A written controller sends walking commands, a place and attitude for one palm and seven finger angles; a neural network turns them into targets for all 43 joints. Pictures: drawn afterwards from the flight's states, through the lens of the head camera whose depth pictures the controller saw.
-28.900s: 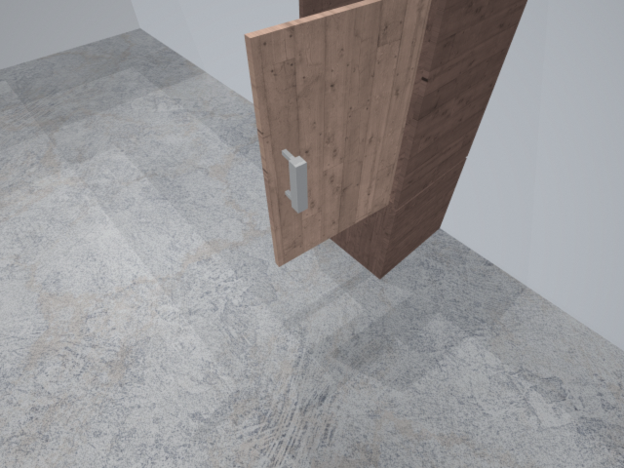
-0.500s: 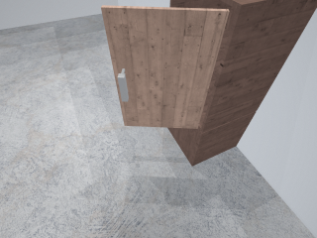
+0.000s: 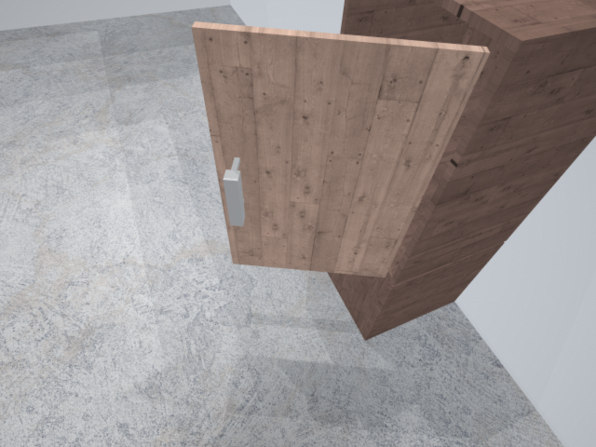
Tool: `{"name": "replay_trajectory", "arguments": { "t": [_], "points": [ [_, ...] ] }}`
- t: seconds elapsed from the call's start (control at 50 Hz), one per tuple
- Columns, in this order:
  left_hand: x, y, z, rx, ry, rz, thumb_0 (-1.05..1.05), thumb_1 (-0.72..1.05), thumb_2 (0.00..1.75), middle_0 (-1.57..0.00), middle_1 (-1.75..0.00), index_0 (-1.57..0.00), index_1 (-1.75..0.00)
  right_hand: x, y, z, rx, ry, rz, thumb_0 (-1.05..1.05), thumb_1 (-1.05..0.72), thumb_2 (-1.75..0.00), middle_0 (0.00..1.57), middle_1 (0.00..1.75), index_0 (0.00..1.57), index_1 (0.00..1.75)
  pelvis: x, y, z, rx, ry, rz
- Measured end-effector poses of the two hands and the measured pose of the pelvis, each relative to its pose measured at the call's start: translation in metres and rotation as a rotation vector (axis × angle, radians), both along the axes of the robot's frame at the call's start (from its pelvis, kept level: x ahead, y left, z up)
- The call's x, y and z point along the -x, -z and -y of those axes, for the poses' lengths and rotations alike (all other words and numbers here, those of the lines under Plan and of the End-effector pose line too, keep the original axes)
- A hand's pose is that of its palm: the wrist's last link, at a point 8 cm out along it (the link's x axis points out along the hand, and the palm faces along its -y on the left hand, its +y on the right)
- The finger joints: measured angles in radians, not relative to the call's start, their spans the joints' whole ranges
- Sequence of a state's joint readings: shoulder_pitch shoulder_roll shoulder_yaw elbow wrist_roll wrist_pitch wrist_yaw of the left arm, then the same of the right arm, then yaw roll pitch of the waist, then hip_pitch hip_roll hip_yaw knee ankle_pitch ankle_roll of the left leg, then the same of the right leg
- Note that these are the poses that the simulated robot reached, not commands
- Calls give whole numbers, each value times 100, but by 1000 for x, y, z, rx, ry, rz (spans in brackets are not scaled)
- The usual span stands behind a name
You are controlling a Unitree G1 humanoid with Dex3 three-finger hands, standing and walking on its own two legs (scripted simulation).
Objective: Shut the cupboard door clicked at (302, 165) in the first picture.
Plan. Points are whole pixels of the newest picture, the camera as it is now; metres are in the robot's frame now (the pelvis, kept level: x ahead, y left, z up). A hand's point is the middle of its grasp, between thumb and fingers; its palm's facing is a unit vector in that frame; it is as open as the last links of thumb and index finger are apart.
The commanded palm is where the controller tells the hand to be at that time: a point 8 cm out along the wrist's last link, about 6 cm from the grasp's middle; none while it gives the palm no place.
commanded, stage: come to a stop and stand still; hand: left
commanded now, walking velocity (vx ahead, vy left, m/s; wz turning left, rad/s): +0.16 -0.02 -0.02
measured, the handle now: (237, 191) +0.55 +0.15 -0.03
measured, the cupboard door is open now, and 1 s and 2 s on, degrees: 62 62 62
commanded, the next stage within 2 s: look again from close up in 1.32 s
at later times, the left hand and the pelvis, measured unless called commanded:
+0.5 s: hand (189, 440) +0.15 +0.17 -0.17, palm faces +0.08 -0.98 -0.19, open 7.3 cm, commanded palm none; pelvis +0.09 -0.01 +0.00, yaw +2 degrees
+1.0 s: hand out of the picture +0.07 +0.16 -0.17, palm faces +0.04 -0.98 -0.20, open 7.4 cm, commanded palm none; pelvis +0.05 -0.02 +0.01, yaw +2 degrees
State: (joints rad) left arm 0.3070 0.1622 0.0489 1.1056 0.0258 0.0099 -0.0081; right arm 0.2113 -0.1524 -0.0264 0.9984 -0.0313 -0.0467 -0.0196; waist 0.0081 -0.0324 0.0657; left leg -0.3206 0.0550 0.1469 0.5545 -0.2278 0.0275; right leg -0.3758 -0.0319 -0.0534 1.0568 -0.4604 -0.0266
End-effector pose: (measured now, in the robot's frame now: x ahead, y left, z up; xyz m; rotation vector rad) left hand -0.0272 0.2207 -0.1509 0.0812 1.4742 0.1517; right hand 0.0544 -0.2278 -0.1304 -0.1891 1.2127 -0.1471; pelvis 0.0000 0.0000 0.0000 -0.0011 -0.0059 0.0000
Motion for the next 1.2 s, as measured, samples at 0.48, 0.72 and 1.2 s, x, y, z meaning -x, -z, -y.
{"name": "replay_trajectory", "arguments": {
  "t": [0.48,0.72,1.2],
  "points": [
    [-172,-10,5,-65,8,196,0,92,90,-21,-30,-20,-30,-66,1,27,22,28,-189,0,-91,-90,20,30,20,30,-87,-5,13,-1,-40,-18],
    [-135,-7,-38,-71,-5,124,1,91,90,-20,-30,-20,-30,-92,-17,-6,55,-30,-33,0,-91,-90,20,30,20,30,-72,-10,-9,30,-25,-13],
    [-67,-11,44,-6,-8,48,1,92,90,-21,-30,-20,-30,33,3,30,-34,67,-280,0,-91,-90,20,30,20,30,-60,-10,32,-5,-32,12]
  ]
}}
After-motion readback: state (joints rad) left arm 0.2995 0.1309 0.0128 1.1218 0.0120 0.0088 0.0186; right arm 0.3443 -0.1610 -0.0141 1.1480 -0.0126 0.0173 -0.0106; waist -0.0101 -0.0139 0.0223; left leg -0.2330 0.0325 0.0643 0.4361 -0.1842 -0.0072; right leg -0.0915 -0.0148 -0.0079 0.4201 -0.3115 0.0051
